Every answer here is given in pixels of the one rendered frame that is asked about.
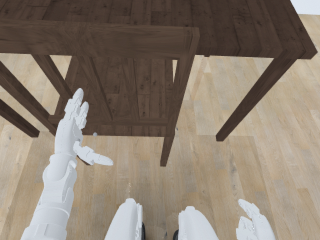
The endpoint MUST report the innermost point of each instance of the robot left shin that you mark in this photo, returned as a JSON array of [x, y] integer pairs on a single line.
[[138, 233]]

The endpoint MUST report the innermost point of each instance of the robot shin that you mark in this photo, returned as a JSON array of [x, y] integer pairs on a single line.
[[187, 208], [138, 233]]

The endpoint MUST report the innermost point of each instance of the chair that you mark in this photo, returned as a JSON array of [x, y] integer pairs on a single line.
[[124, 70]]

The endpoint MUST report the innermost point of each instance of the robot left forearm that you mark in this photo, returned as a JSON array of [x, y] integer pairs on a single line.
[[53, 210]]

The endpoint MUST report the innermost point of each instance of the table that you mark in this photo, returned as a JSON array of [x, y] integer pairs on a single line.
[[234, 28]]

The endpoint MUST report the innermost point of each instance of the robot right shin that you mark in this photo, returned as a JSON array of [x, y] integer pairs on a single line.
[[187, 208]]

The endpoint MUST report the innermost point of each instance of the robot left hand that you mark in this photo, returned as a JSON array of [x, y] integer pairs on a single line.
[[69, 130]]

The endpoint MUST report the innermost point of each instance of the robot right hand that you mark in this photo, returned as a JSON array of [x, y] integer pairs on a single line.
[[257, 229]]

